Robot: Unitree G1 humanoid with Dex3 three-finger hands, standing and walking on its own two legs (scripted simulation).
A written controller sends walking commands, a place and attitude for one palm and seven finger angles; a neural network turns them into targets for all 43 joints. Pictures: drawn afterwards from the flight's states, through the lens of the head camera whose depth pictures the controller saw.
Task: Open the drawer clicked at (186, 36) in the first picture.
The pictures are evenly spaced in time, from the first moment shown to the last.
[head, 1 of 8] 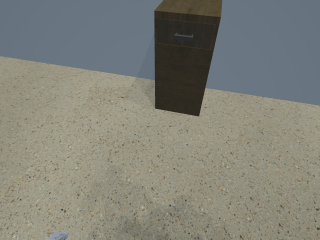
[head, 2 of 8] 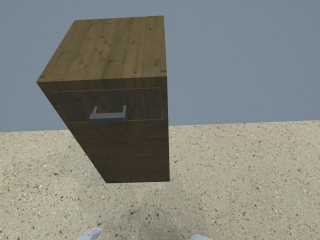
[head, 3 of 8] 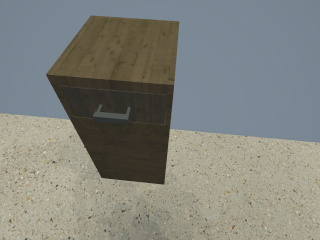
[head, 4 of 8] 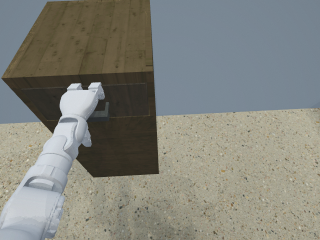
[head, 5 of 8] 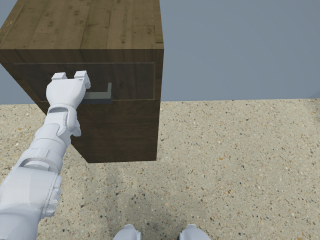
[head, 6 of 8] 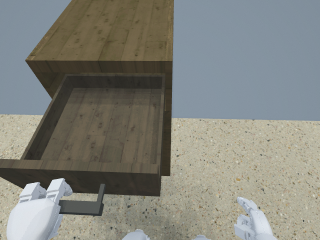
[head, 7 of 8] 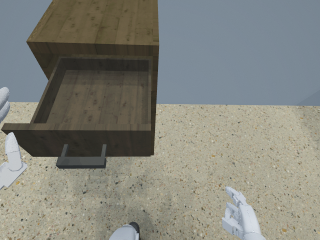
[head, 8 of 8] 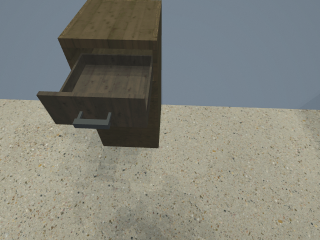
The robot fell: no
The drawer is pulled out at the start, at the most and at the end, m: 0.00 0.30 0.30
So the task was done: yes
